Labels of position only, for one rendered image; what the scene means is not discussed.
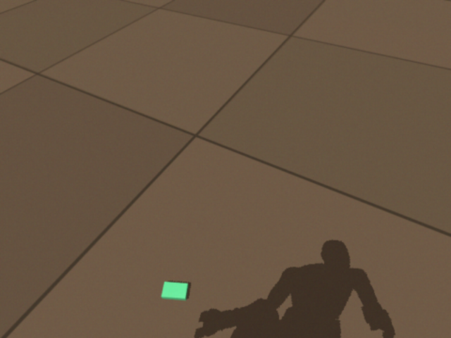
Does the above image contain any small box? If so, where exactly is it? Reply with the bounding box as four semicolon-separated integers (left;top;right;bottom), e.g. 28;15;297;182
161;282;189;301

